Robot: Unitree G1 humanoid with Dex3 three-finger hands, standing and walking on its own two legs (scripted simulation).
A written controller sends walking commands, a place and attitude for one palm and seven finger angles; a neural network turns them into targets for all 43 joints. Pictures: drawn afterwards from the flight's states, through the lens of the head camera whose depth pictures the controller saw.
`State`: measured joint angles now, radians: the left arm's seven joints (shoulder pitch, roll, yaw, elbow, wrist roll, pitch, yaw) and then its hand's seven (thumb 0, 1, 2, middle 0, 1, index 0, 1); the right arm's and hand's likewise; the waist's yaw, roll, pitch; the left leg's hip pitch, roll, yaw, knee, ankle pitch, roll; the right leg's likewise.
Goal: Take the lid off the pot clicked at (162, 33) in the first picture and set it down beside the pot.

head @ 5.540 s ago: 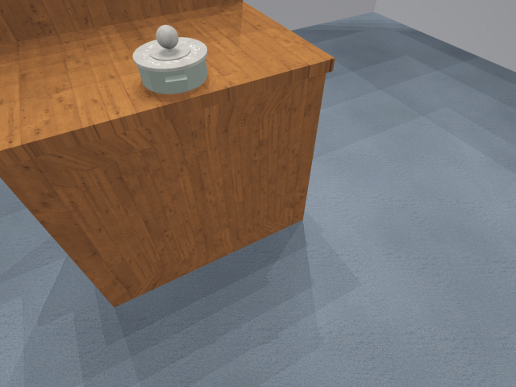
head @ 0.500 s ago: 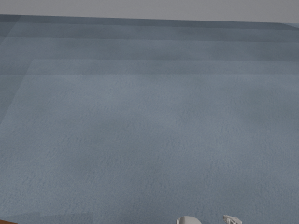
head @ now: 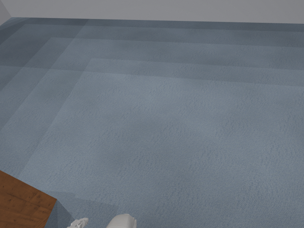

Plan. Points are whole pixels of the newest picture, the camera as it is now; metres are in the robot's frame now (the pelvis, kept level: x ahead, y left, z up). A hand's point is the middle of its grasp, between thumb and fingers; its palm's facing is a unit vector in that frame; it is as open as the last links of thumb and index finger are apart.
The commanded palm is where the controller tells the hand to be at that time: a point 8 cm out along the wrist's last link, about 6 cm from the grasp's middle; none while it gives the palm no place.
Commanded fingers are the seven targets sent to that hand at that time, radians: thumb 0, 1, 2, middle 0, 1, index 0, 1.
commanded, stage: turn to face it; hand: left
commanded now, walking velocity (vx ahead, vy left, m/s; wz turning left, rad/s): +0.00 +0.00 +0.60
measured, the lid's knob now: out of the picture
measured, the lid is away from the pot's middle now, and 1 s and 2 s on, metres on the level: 0.00 0.00 0.00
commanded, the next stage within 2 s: none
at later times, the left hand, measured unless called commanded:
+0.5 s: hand out of the picture +0.05 +0.29 -0.16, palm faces +0.31 -0.92 -0.25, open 7.4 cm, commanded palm none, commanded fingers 0.00 0.90 0.90 -0.20 -0.30 -0.20 -0.30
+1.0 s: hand out of the picture +0.01 +0.22 -0.15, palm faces +0.56 -0.78 -0.29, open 7.4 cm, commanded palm none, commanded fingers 0.00 0.90 0.90 -0.20 -0.30 -0.20 -0.30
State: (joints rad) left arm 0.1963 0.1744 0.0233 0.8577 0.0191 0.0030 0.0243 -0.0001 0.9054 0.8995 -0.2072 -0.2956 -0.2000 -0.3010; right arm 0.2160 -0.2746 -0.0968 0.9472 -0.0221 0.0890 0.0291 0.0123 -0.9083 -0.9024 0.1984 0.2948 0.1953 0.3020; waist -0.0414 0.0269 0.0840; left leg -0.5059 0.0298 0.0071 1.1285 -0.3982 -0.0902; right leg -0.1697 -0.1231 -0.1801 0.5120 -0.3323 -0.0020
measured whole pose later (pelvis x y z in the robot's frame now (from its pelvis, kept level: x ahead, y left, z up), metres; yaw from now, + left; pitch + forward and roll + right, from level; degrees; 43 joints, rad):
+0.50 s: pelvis +0.02 +0.06 +0.00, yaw +16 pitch +1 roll -1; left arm 0.17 0.27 0.07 0.88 0.02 0.06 0.01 0.00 0.91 0.90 -0.20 -0.29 -0.19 -0.30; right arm 0.17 -0.22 -0.04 0.89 -0.02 0.03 0.01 0.01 -0.90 -0.90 0.20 0.30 0.20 0.30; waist 0.00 -0.03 0.07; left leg -0.25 -0.05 -0.04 0.47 -0.23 0.06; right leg -0.48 -0.10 0.00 1.02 -0.38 0.11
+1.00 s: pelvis +0.05 +0.01 +0.00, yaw +36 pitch -1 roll +3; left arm 0.22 0.19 0.03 0.87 0.02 0.01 0.02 0.00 0.91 0.90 -0.21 -0.30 -0.20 -0.30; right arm 0.19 -0.28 -0.09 0.94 -0.02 0.09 0.03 0.01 -0.91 -0.90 0.20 0.29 0.19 0.30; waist -0.03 0.02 0.09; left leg -0.48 0.03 0.01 1.05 -0.41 -0.08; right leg -0.16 -0.13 -0.19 0.52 -0.33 0.00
